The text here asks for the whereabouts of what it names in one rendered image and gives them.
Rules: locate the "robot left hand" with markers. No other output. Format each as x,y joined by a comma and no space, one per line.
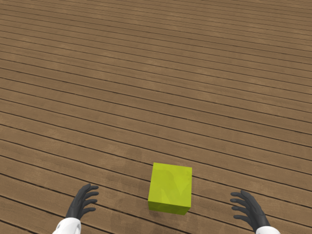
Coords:
76,209

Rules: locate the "robot right hand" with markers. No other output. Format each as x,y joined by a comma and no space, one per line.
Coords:
256,218

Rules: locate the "robot left forearm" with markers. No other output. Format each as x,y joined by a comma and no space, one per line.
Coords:
68,226

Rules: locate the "carton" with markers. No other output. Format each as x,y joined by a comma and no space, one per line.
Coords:
170,189

